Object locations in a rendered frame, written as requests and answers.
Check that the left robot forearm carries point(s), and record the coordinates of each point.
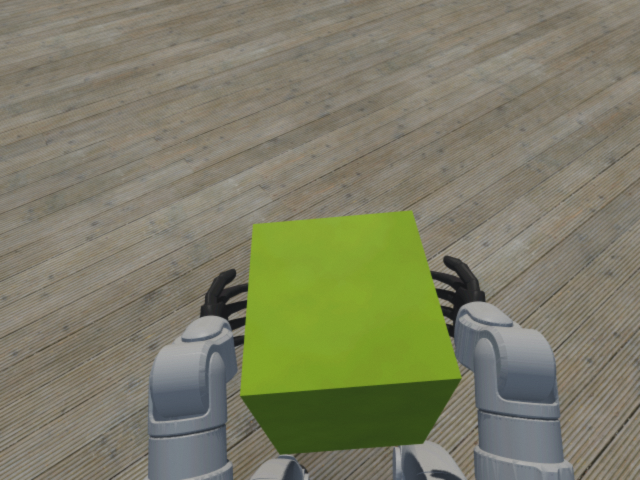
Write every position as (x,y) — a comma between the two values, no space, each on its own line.
(187,404)

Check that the right robot hand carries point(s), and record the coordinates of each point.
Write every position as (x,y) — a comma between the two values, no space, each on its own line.
(467,289)

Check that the right robot forearm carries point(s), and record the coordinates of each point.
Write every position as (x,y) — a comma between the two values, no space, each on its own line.
(517,396)

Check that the carton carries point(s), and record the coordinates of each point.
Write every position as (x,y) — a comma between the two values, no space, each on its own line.
(345,345)

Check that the left robot shin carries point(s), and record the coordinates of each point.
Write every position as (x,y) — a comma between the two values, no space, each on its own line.
(288,457)

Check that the robot right thigh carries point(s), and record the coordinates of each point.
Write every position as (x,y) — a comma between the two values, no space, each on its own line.
(427,461)

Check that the left robot hand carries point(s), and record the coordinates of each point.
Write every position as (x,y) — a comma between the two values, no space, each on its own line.
(216,298)

